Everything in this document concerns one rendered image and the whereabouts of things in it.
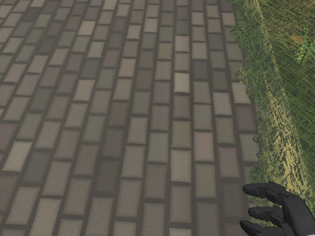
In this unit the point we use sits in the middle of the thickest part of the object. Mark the robot right hand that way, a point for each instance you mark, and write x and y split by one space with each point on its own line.
294 218

